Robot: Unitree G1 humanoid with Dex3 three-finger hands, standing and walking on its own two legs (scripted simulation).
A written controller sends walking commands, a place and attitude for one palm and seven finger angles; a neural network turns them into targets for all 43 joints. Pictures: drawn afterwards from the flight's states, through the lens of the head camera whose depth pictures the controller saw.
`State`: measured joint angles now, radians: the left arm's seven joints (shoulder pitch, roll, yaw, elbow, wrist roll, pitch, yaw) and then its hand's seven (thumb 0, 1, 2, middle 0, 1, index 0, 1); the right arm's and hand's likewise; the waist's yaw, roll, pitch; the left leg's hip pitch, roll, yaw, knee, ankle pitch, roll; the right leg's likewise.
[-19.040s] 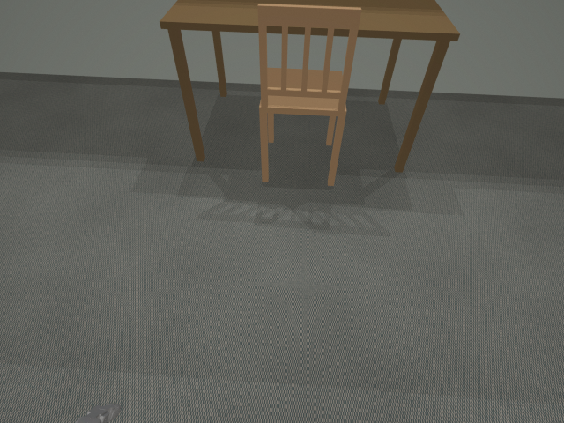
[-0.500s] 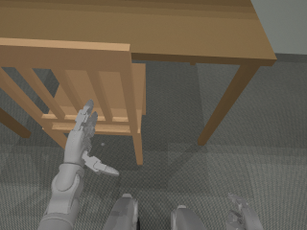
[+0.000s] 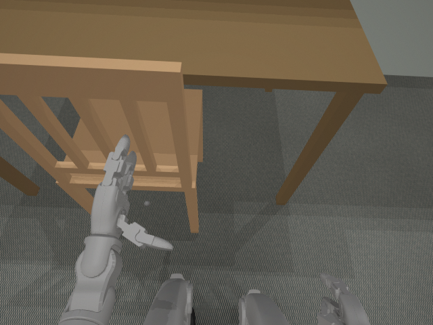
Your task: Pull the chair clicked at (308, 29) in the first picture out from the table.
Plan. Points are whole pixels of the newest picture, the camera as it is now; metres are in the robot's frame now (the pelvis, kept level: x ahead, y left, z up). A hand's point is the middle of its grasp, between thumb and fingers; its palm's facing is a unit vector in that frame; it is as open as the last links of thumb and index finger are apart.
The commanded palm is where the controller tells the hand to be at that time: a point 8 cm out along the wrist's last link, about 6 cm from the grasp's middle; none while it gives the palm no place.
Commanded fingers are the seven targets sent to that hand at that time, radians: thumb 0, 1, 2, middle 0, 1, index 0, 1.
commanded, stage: aim the fingers beside a spindle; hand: left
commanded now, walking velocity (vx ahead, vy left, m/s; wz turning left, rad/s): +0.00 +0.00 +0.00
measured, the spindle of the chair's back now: (101, 137) +0.47 +0.26 +0.00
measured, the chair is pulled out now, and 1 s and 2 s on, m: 0.00 0.00 0.00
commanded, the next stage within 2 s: push the fingers through the gap in 1.70 s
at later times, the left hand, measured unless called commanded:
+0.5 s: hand (138, 196) +0.34 +0.16 +0.01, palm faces +0.01 -1.00 -0.03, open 16.9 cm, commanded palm +0.31 +0.20 +0.02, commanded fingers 0.00 -0.50 0.30 -0.06 -0.08 -0.06 -0.08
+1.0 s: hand (141, 201) +0.32 +0.14 +0.04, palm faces +0.00 -1.00 -0.02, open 16.9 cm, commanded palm +0.31 +0.20 +0.03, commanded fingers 0.00 -0.50 0.30 -0.06 -0.08 -0.06 -0.08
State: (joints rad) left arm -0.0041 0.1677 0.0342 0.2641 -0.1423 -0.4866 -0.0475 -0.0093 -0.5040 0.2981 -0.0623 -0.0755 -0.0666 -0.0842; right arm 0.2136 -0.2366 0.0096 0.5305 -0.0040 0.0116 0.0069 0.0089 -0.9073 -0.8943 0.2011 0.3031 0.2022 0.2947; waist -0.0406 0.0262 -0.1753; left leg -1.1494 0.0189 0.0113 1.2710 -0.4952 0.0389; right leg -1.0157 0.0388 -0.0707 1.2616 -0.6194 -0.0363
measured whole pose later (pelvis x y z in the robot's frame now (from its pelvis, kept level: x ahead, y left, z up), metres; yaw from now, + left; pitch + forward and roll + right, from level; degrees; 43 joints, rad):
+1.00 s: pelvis +0.00 +0.00 +0.00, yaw +0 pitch +21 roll -3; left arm 0.01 0.19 0.05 0.23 -0.16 -0.48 -0.05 -0.01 -0.50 0.30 -0.06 -0.08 -0.07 -0.08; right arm 0.20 -0.23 0.01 0.53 0.00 0.02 0.01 0.01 -0.91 -0.89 0.20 0.30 0.20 0.29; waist -0.04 0.03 -0.17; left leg -1.15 0.02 0.01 1.27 -0.50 0.04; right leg -1.01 0.04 -0.07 1.26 -0.62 -0.04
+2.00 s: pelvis +0.00 +0.00 -0.01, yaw +0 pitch +22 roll -3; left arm -0.06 0.18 0.04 0.31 -0.15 -0.53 -0.07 -0.01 -0.51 0.30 -0.06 -0.08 -0.07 -0.08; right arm 0.19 -0.25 0.01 0.56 -0.01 -0.02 -0.01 0.01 -0.91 -0.89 0.20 0.30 0.20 0.29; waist -0.05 0.02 -0.17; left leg -1.20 0.02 -0.01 1.31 -0.50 0.03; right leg -1.06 0.04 -0.09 1.29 -0.63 -0.04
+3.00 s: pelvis +0.00 +0.01 -0.01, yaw -1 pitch +25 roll -3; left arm -0.55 0.25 0.21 0.80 -0.12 -0.48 -0.06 -0.01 -0.50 0.30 -0.06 -0.08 -0.06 -0.08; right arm 0.26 -0.24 0.01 0.60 -0.02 0.06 0.02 0.01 -0.91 -0.89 0.20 0.30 0.20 0.29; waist -0.10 0.04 -0.17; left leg -1.24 0.02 0.01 1.29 -0.49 0.05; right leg -1.10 0.05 -0.07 1.27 -0.61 -0.03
